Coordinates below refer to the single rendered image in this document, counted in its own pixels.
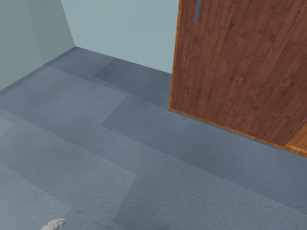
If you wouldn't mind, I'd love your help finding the wardrobe door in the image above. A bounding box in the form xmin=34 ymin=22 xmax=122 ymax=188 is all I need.
xmin=288 ymin=123 xmax=307 ymax=150
xmin=171 ymin=0 xmax=307 ymax=147

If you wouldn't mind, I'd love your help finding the left robot hand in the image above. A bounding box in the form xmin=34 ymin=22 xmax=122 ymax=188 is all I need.
xmin=41 ymin=218 xmax=66 ymax=230

